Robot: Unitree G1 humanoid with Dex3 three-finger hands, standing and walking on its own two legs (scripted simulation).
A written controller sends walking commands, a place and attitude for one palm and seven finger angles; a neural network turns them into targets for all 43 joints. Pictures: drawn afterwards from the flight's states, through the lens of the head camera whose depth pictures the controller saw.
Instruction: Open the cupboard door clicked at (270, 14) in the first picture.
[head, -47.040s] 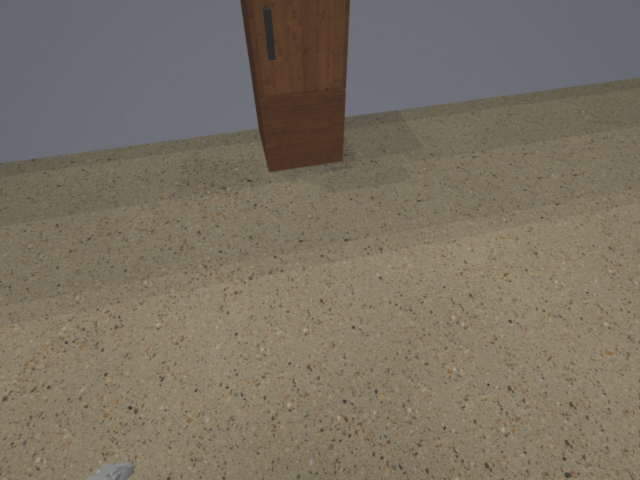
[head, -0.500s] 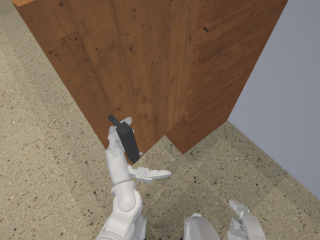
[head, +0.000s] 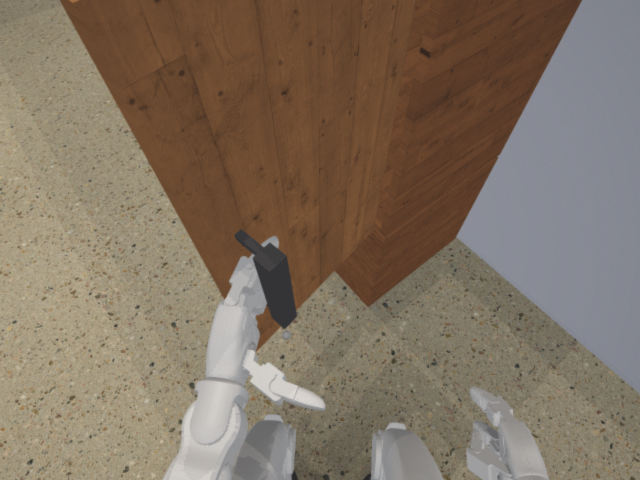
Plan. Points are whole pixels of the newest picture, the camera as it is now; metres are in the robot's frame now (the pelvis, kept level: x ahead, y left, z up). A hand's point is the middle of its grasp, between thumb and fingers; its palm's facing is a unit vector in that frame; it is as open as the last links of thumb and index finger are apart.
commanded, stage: slide the hand sideways off the handle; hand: left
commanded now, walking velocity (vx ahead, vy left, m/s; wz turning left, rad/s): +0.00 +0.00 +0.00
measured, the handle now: (266, 281) +0.35 +0.09 +0.03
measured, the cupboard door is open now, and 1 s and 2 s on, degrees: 100 100 100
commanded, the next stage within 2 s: draw the hand back to the body in 0.82 s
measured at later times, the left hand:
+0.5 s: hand (246, 382) +0.23 +0.10 +0.03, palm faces -0.03 -1.00 +0.00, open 16.3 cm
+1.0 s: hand (212, 411) +0.20 +0.13 +0.03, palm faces -0.05 -1.00 -0.01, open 16.3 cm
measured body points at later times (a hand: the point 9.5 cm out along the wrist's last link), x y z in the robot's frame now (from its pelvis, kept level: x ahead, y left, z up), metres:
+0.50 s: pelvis +0.01 +0.00 -0.01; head +0.11 -0.01 +0.43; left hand +0.22 +0.15 +0.03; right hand +0.22 -0.21 -0.10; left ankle +0.03 +0.11 -0.62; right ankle +0.02 -0.10 -0.62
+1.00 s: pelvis +0.00 -0.01 -0.02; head +0.09 -0.01 +0.42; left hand +0.19 +0.18 +0.03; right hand +0.21 -0.24 -0.11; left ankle +0.03 +0.11 -0.62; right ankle +0.02 -0.10 -0.62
